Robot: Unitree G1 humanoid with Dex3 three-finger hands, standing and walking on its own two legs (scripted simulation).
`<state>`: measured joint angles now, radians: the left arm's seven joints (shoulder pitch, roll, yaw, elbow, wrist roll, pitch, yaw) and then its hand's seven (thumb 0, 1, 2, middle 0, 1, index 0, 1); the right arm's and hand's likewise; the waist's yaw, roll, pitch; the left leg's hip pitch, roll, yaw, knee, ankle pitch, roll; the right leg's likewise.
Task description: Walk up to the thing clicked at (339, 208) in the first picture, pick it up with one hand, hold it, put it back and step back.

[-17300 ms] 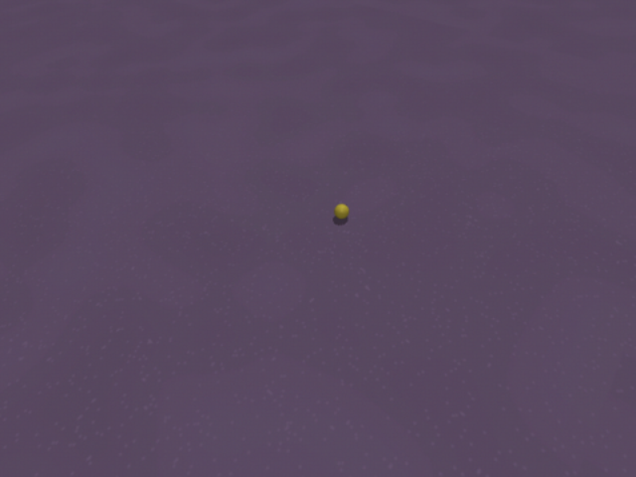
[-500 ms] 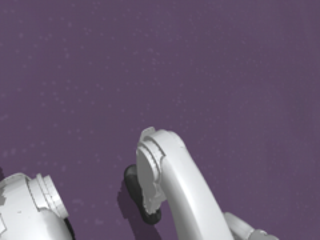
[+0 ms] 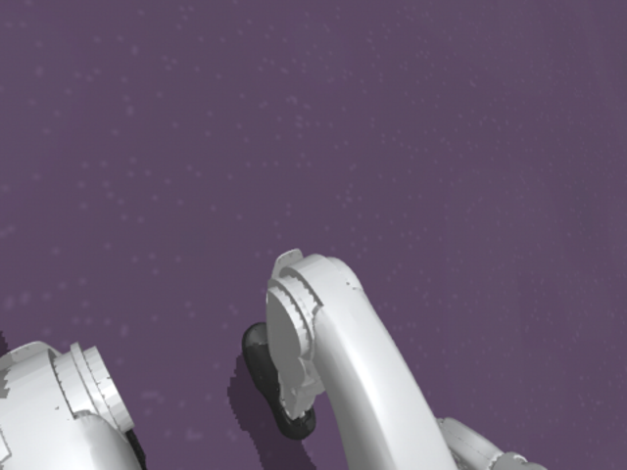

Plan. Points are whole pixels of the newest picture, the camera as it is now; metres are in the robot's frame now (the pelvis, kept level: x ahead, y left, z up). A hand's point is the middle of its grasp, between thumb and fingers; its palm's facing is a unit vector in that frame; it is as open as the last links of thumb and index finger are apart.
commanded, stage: settle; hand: left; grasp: from above
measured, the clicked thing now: out of the picture +0.44 +0.29 -0.28
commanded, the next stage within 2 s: lift in 0.76 s
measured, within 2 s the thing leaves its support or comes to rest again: leaves its support in 0.14 s
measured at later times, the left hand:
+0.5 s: hand out of the picture +0.42 +0.30 -0.18, palm faces -0.38 -0.12 -0.92, open 9.2 cm
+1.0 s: hand out of the picture +0.41 +0.30 -0.12, palm faces -0.43 -0.12 -0.89, open 9.2 cm
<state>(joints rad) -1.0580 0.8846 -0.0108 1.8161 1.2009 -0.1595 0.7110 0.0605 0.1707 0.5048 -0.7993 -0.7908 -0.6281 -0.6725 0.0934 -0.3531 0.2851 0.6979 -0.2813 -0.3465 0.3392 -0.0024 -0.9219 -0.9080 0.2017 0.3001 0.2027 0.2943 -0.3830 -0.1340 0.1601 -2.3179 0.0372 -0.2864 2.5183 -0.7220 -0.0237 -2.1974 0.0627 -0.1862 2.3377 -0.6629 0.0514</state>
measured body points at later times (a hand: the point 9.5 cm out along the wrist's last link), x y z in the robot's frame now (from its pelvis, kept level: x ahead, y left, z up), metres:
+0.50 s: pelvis +0.00 +0.00 +0.01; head +0.23 +0.09 +0.38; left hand +0.44 +0.30 -0.13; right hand +0.09 -0.26 -0.08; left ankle +0.06 +0.13 -0.28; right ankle +0.12 -0.12 -0.28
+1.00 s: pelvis +0.00 -0.01 +0.03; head +0.21 +0.07 +0.42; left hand +0.43 +0.30 -0.07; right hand +0.09 -0.28 -0.08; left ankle +0.06 +0.13 -0.28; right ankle +0.12 -0.12 -0.28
